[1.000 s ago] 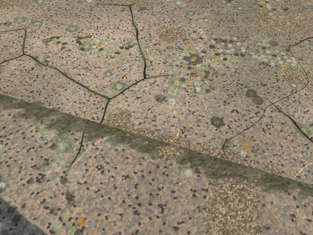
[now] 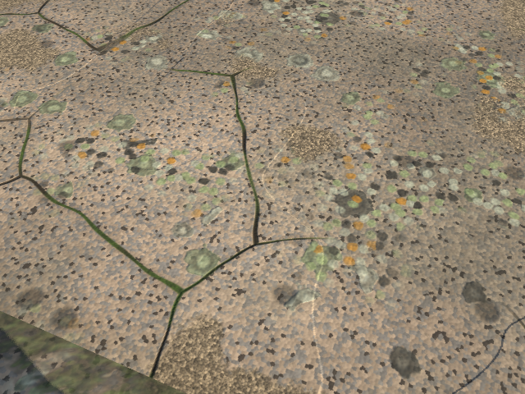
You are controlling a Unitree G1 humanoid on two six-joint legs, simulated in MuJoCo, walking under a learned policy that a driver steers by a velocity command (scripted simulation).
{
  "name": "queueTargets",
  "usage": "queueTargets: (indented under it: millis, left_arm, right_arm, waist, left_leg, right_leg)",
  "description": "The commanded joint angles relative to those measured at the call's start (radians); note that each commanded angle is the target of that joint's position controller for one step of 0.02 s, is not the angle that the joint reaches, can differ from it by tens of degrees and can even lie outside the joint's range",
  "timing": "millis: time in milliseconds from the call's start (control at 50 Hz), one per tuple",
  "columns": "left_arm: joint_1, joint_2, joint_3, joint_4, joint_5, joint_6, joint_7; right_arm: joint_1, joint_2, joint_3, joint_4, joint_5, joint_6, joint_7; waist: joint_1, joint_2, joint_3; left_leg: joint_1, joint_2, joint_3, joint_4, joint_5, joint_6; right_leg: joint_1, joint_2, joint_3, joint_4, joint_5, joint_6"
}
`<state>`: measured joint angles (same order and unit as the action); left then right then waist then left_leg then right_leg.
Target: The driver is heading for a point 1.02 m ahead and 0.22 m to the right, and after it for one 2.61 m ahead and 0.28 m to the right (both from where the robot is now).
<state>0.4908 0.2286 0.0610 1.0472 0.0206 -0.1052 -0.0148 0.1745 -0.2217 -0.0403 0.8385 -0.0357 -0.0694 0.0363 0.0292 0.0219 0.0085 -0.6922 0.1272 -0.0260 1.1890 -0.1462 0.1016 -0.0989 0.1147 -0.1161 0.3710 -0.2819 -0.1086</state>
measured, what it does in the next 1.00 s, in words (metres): goes down, turning right: left foot, then right foot 0.19 m lower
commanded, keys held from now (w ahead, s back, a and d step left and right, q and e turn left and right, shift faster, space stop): w+shift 0.34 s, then w+e+shift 0.52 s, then e+shift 0.12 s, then q+shift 0.02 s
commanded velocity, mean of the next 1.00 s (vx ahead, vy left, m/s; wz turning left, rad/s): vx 0.96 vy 0.00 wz -0.43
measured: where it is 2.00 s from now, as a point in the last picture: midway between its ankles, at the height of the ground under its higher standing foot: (328, 211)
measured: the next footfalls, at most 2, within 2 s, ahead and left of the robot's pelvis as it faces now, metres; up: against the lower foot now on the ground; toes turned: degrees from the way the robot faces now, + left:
left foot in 0.20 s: +0.39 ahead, +0.10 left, +0.00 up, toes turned +5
right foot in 0.66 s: +0.76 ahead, -0.08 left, -0.19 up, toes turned -15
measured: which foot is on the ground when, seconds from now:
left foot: up 0.00-0.18, down 0.20-0.64, up 0.66-0.94, down 0.96-1.00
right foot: down 0.00-0.22, up 0.24-0.64, down 0.66-0.94, up 0.96-1.00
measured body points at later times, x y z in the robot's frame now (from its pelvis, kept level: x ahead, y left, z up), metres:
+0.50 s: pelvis +0.47 +0.01 -0.04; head +0.48 +0.00 +0.41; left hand +0.66 +0.26 -0.13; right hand +0.37 -0.26 -0.18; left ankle +0.35 +0.10 -0.74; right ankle +0.65 -0.14 -0.72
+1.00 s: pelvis +0.98 -0.08 -0.22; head +1.02 -0.09 +0.22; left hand +1.06 +0.18 -0.36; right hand +1.10 -0.38 -0.30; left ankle +1.18 -0.02 -0.93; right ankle +0.75 -0.08 -0.86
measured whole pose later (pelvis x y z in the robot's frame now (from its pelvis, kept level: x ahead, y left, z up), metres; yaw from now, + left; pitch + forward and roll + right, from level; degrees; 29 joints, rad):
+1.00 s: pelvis +0.98 -0.08 -0.22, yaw -29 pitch +0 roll +0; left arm 0.42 0.26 0.08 0.98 -0.03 -0.07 0.00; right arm -0.02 -0.22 0.00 0.73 -0.04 -0.14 0.00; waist 0.08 -0.01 0.09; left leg -0.55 0.06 -0.02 0.65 -0.06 -0.04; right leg -0.12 0.18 0.17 1.05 -0.55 -0.11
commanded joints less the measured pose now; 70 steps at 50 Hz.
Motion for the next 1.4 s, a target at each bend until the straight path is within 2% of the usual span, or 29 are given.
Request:
queueTargets:
  millis: [20,120,180,220,240,260,300,320,380,480,580,640,660,680,700,720,760,820,900,940,960,980,1000,1060,1100,1280,1320,1340,1400]
  left_arm:
    - [-0.048,0.048,-0.011,-0.074,-0.019,-0.039,-0.002]
    - [0.051,0.121,-0.014,-0.041,-0.036,-0.049,0.005]
    - [-0.075,0.19,-0.003,-0.092,-0.017,-0.027,0.024]
    - [-0.309,0.231,0.022,-0.121,-0.01,-0.016,0.034]
    - [-0.107,0.015,-0.014,-0.128,-0.015,-0.027,0.033]
    - [0.0,0.015,-0.026,-0.144,-0.051,-0.033,0.042]
    - [-0.13,0.125,0.009,-0.156,-0.012,-0.007,0.034]
    - [-0.142,0.114,0.015,-0.164,0.0,0.017,0.026]
    - [-0.181,0.053,0.008,-0.187,0.045,0.104,-0.01]
    - [-0.3,0.036,0.001,-0.193,-0.01,0.056,-0.081]
    - [-0.524,0.073,-0.001,-0.218,0.049,0.049,-0.048]
    - [-0.083,0.13,0.03,-0.077,0.059,0.054,-0.015]
    - [0.127,0.178,0.056,-0.032,0.064,0.053,-0.023]
    - [0.222,0.265,0.074,0.005,0.03,0.057,-0.03]
    - [0.231,0.316,0.076,0.01,0.017,0.054,-0.03]
    - [0.216,0.245,0.059,-0.009,-0.002,0.045,-0.022]
    - [-0.022,0.25,0.064,-0.07,0.011,0.044,0.037]
    - [-0.151,0.179,0.03,-0.134,0.007,0.007,0.042]
    - [-0.139,0.204,0.053,-0.125,-0.033,0.002,0.004]
    - [-0.136,0.233,0.061,-0.123,-0.047,0.007,-0.005]
    - [-0.172,0.198,0.052,-0.147,-0.052,0.0,0.0]
    - [-0.178,0.067,0.024,-0.201,-0.053,0.007,0.017]
    - [-0.042,0.014,-0.014,-0.242,-0.097,0.013,0.023]
    - [-0.172,0.079,-0.001,-0.249,-0.064,0.06,0.036]
    - [-0.196,0.054,-0.004,-0.259,-0.046,0.061,0.024]
    - [-0.363,0.142,0.001,-0.297,-0.017,0.049,0.022]
    - [-0.279,0.224,0.026,-0.287,0.014,0.052,0.045]
    - [-0.262,0.251,0.023,-0.309,0.042,0.066,0.053]
    - [-0.391,0.157,0.006,-0.344,-0.009,0.081,0.045]
  right_arm:
    - [-0.086,-0.019,0.016,-0.087,-0.006,0.004,0.012]
    - [-0.248,-0.044,0.025,-0.126,0.02,-0.012,0.031]
    - [0.183,-0.154,-0.034,0.027,0.005,-0.015,0.003]
    - [0.695,-0.282,-0.107,0.164,-0.001,0.004,-0.03]
    - [0.508,-0.237,-0.081,0.153,-0.005,-0.009,-0.013]
    - [0.417,-0.209,-0.073,0.113,-0.001,-0.015,0.008]
    - [0.19,-0.118,-0.056,0.072,0.023,-0.028,0.006]
    - [0.142,-0.122,-0.052,0.071,0.013,-0.043,0.006]
    - [0.178,-0.185,-0.065,0.125,-0.014,-0.08,-0.007]
    - [0.156,-0.11,-0.035,0.139,0.012,-0.131,-0.034]
    - [0.381,-0.134,-0.021,0.18,-0.033,-0.073,-0.066]
    - [0.365,-0.145,-0.019,0.202,-0.014,-0.027,-0.088]
    - [0.24,-0.159,-0.035,0.176,0.008,-0.017,-0.083]
    - [0.124,-0.075,-0.02,0.109,-0.01,-0.038,-0.056]
    - [0.119,-0.074,0.001,0.0,0.015,-0.058,-0.054]
    - [0.04,-0.124,-0.001,-0.037,-0.004,-0.081,-0.056]
    - [-0.046,-0.142,-0.005,-0.07,-0.027,-0.076,-0.039]
    - [-0.142,-0.148,-0.002,-0.116,-0.021,-0.025,-0.018]
    - [-0.058,-0.087,0.014,-0.093,0.014,-0.035,-0.027]
    - [0.145,-0.138,-0.01,-0.052,0.005,-0.049,-0.05]
    - [0.301,-0.192,-0.028,-0.024,-0.012,-0.059,-0.053]
    - [0.418,-0.262,-0.039,-0.017,-0.03,-0.057,-0.052]
    - [0.312,-0.224,-0.024,-0.056,0.002,-0.076,-0.038]
    - [0.081,-0.13,-0.02,-0.059,0.04,-0.066,-0.032]
    - [0.088,-0.121,-0.014,-0.014,0.046,-0.072,-0.026]
    - [-0.016,-0.224,-0.061,-0.044,0.083,-0.014,-0.067]
    - [0.016,-0.127,-0.039,-0.065,0.064,-0.012,-0.063]
    - [0.172,-0.053,-0.019,-0.067,0.057,-0.012,-0.054]
    - [0.172,-0.21,-0.066,-0.07,0.077,0.047,-0.07]
  waist:
    - [-0.044,-0.032,0.177]
    - [0.008,-0.06,0.176]
    - [-0.205,-0.138,-0.1]
    - [-0.521,-0.021,-0.173]
    - [-0.229,0.262,-0.152]
    - [-0.15,0.208,-0.219]
    - [-0.054,-0.062,0.059]
    - [-0.007,-0.045,0.118]
    - [0.009,-0.021,0.128]
    - [0.015,0.02,0.068]
    - [-0.14,-0.028,0.241]
    - [0.043,0.062,0.013]
    - [0.204,-0.018,0.006]
    - [0.194,-0.215,0.043]
    - [0.131,-0.272,-0.075]
    - [0.148,-0.081,-0.145]
    - [0.018,-0.05,-0.039]
    - [-0.068,0.072,0.149]
    - [-0.049,-0.008,0.082]
    - [-0.156,0.012,-0.059]
    - [-0.239,0.001,-0.163]
    - [-0.242,0.179,-0.311]
    - [-0.134,0.395,-0.521]
    - [-0.092,0.066,-0.127]
    - [-0.048,0.053,-0.03]
    - [0.037,0.075,-0.109]
    - [0.059,-0.047,-0.158]
    - [0.001,-0.278,-0.29]
    - [-0.024,-0.184,-0.217]
  left_leg:
    - [-0.018,0.019,0.062,-0.252,0.201,-0.02]
    - [0.239,-0.084,0.169,-0.593,0.422,0.005]
    - [0.652,-0.202,0.177,-0.345,0.288,0.086]
    - [1.03,-0.129,0.084,-0.485,0.033,0.175]
    - [1.129,0.091,-0.173,-0.507,0.145,0.178]
    - [1.099,0.236,-0.536,-0.704,0.104,0.273]
    - [0.625,0.221,-0.507,-0.886,-0.229,0.253]
    - [0.45,0.195,-0.456,-0.853,-0.237,0.242]
    - [0.258,0.134,-0.228,-0.843,-0.218,0.179]
    - [0.096,-0.017,0.156,-0.71,-0.382,-0.004]
    - [0.57,0.049,0.184,-0.469,-0.077,-0.009]
    - [0.637,0.063,0.2,0.151,0.54,0.012]
    - [0.39,-0.035,0.242,0.644,0.321,-0.02]
    - [-0.089,-0.157,0.201,0.886,-0.546,-0.006]
    - [-0.389,-0.087,0.072,0.773,-0.488,-0.014]
    - [-0.446,-0.047,-0.001,0.537,-0.303,0.008]
    - [-0.399,-0.001,-0.078,0.259,-0.243,-0.1]
    - [-0.036,0.044,-0.081,-0.175,-0.183,-0.201]
    - [0.5,-0.133,0.089,-0.506,0.175,-0.132]
    - [0.752,-0.178,0.08,-0.664,0.3,-0.106]
    - [0.935,-0.077,0.007,-0.656,0.417,-0.088]
    - [1.093,0.283,-0.252,-0.587,0.872,-0.034]
    - [1.224,0.381,-0.671,-0.667,0.756,0.134]
    - [0.798,0.215,-0.354,-0.755,0.601,0.111]
    - [0.596,0.175,-0.283,-0.835,0.641,0.129]
    - [0.361,0.008,-0.165,-0.788,0.276,0.008]
    - [0.21,-0.119,-0.109,-0.498,-0.048,-0.082]
    - [0.053,-0.189,-0.052,-0.213,-0.568,-0.127]
    - [-0.059,-0.07,-0.033,0.076,-0.413,-0.164]
  right_leg:
    - [-0.204,-0.216,0.191,-0.299,0.16,-0.093]
    - [-0.083,-0.234,0.095,-0.374,0.633,-0.038]
    - [-0.012,-0.263,-0.017,0.155,1.301,0.011]
    - [-0.309,-0.135,0.001,1.025,0.887,0.001]
    - [-0.606,-0.031,0.167,1.312,-0.238,-0.014]
    - [-0.72,-0.025,0.258,1.33,-0.222,-0.017]
    - [-0.65,-0.156,0.264,1.061,-0.046,0.002]
    - [-0.578,-0.186,0.291,0.947,-0.05,0.019]
    - [-0.44,-0.185,0.195,0.812,0.129,0.05]
    - [-0.103,-0.132,0.076,0.36,0.993,-0.005]
    - [-0.425,-0.124,-0.029,0.126,0.724,-0.011]
    - [-0.033,-0.119,-0.029,-0.009,0.674,-0.084]
    - [0.196,-0.168,0.104,-0.092,0.658,-0.185]
    - [0.481,-0.218,0.126,0.185,0.991,-0.162]
    - [0.742,-0.326,0.329,0.338,1.171,-0.21]
    - [0.759,-0.337,0.441,0.225,0.79,-0.197]
    - [0.383,-0.449,0.788,-0.016,0.246,-0.31]
    - [-0.202,-0.368,0.68,-0.123,0.422,-0.303]
    - [-0.36,-0.101,0.41,-0.013,0.67,-0.142]
    - [-0.288,-0.028,0.375,0.368,0.856,-0.048]
    - [-0.355,0.002,0.357,0.644,0.698,-0.006]
    - [-0.469,0.093,0.238,1.064,-0.343,0.016]
    - [-0.587,0.074,0.387,1.2,-0.358,0.052]
    - [-0.648,-0.077,0.242,1.094,-0.232,0.109]
    - [-0.588,-0.121,0.237,0.946,-0.231,0.096]
    - [-0.086,-0.083,0.182,0.114,0.391,0.11]
    - [0.115,-0.268,0.293,0.09,0.68,0.033]
    - [0.265,-0.561,0.525,0.116,0.994,-0.111]
    - [0.096,-0.488,0.466,-0.018,0.379,-0.144]
Velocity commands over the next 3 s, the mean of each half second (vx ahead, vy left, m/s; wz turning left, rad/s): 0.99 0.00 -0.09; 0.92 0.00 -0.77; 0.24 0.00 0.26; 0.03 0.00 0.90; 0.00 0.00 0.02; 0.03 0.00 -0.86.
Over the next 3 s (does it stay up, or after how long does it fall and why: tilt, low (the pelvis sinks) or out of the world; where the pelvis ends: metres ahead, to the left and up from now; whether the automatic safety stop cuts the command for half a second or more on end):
stays up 1.26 -0.23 -0.21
